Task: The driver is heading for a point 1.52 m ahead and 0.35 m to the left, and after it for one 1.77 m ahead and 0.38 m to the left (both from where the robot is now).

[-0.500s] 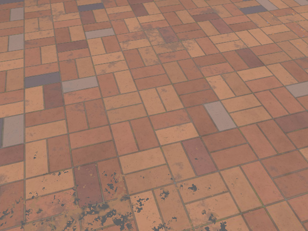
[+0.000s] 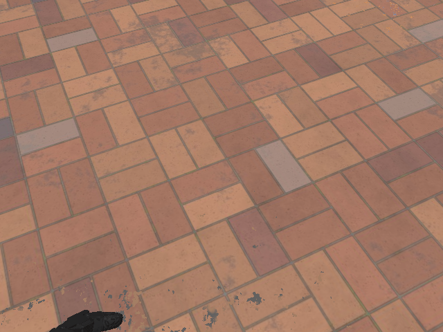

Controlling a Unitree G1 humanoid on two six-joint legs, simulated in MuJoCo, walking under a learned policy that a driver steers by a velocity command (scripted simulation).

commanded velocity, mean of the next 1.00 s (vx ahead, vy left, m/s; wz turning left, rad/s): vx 0.13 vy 0.00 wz -0.01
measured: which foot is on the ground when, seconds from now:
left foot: down 0.00-0.02, up 0.04-0.44, down 0.46-1.00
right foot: down 0.00-1.00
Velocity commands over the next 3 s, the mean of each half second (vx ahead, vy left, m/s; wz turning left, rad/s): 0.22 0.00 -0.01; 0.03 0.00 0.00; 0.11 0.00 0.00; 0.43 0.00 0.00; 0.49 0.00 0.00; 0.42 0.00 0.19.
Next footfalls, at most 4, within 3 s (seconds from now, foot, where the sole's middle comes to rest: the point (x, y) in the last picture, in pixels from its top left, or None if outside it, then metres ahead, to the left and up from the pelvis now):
0.46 left None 0.27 0.09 -0.76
1.58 left None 0.38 0.14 -0.76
2.10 right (225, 245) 0.72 -0.04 -0.76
2.66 left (171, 171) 1.03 0.14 -0.76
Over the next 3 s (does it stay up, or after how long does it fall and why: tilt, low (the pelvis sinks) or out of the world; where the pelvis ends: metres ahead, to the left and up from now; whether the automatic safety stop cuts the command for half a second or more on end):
stays up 1.02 0.07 0.02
